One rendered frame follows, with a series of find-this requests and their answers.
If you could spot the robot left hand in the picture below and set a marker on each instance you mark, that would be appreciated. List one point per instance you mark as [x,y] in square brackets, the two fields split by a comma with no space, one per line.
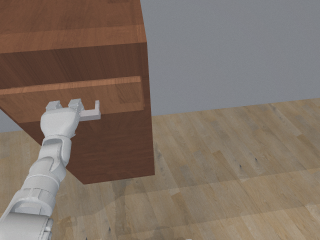
[58,120]

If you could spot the drawer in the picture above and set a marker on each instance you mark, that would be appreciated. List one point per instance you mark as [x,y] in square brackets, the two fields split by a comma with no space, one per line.
[116,95]

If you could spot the left robot upper arm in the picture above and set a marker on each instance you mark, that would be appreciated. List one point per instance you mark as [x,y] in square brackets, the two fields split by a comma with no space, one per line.
[26,226]

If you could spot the left robot forearm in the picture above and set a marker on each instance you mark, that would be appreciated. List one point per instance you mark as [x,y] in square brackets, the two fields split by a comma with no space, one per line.
[37,195]

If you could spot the cabinet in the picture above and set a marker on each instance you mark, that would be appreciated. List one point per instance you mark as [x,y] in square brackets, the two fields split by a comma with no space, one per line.
[60,41]

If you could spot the handle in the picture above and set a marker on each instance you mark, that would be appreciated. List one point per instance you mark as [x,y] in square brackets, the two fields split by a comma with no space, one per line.
[93,114]

